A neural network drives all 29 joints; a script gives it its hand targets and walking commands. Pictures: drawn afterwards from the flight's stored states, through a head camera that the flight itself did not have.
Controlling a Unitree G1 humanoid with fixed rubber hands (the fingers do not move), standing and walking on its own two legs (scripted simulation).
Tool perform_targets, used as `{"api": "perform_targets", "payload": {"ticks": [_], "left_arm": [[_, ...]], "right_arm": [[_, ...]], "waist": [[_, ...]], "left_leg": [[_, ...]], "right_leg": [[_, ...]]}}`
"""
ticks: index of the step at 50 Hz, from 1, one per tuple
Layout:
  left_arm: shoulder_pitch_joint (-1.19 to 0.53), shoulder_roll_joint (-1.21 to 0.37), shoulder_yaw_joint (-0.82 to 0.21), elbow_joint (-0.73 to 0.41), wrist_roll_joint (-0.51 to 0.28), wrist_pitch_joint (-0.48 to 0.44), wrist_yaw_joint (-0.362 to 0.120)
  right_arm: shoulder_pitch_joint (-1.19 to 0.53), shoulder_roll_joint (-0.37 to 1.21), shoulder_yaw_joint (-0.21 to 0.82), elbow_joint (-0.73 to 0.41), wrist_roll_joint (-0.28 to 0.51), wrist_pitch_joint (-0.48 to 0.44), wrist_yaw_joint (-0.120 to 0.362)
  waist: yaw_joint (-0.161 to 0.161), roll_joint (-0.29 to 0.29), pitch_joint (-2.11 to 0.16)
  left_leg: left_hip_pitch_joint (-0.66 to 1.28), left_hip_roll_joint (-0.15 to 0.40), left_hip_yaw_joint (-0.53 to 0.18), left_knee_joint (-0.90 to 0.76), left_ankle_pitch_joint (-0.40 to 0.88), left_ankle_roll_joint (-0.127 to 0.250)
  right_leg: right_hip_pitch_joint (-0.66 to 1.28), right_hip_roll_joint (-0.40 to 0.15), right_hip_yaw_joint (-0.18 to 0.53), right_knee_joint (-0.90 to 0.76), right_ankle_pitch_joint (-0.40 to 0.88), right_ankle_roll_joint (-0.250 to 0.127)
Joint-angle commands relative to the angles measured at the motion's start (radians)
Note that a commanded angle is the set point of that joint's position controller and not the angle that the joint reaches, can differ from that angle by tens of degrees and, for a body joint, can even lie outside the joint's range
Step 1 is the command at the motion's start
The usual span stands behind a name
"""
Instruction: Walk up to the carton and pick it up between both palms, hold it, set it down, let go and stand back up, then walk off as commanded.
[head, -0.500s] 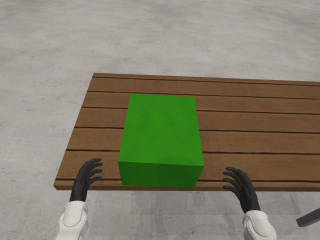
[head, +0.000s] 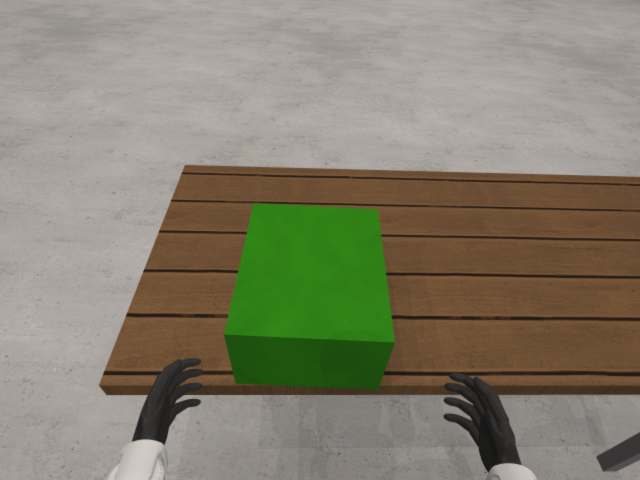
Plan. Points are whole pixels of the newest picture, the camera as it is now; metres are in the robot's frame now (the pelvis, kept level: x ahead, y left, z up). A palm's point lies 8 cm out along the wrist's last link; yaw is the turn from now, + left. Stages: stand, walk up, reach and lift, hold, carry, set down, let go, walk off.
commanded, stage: set down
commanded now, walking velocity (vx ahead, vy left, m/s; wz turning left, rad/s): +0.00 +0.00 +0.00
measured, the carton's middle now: (311, 290) +0.44 +0.03 -0.06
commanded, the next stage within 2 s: let go in 1.30 s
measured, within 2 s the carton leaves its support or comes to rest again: neither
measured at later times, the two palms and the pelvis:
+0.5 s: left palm (155, 436) +0.20 +0.22 -0.05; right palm (495, 444) +0.19 -0.20 -0.04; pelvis +0.01 +0.00 +0.00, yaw +0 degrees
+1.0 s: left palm (156, 452) +0.19 +0.22 -0.07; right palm (498, 459) +0.18 -0.21 -0.05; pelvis +0.01 +0.00 +0.00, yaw +0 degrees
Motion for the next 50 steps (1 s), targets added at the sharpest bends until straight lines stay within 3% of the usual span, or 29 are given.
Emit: {"api": "perform_targets", "payload": {"ticks": [1,17,30,50], "left_arm": [[-0.039,0.18,0.045,-0.172,-0.049,0.0,-0.022],[0.018,0.174,0.043,-0.206,0.01,0.094,-0.018],[0.027,0.18,0.054,-0.181,0.055,0.172,-0.028],[-0.031,0.157,0.033,-0.168,0.098,0.282,0.003]], "right_arm": [[-0.051,-0.034,-0.053,-0.192,-0.077,-0.006,-0.016],[-0.026,-0.042,-0.084,-0.116,-0.118,0.052,0.009],[-0.016,-0.047,-0.088,-0.06,-0.149,0.099,0.008],[-0.075,-0.09,-0.124,0.009,-0.2,0.151,0.04]], "waist": [[0.039,0.012,0.012],[0.03,0.063,0.0],[0.02,0.073,0.009],[0.017,0.101,0.029]], "left_leg": [[0.406,-0.012,-0.043,-0.095,0.049,-0.009],[0.464,-0.005,-0.034,-0.099,0.148,-0.029],[0.469,-0.01,-0.032,-0.088,0.176,-0.033],[0.443,-0.001,-0.038,-0.092,0.107,-0.037]], "right_leg": [[-0.277,-0.072,0.107,-0.236,0.071,0.017],[-0.266,-0.053,0.08,-0.253,0.128,0.001],[-0.259,-0.055,0.076,-0.254,0.183,0.009],[-0.289,-0.042,0.049,-0.238,0.088,0.005]]}}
